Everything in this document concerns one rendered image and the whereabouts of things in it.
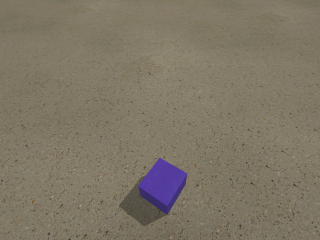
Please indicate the carton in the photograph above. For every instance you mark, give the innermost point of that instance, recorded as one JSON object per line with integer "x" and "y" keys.
{"x": 162, "y": 185}

